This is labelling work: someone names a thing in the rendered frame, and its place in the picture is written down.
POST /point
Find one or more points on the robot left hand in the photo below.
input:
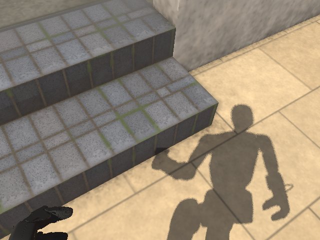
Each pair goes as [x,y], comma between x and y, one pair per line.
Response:
[38,219]

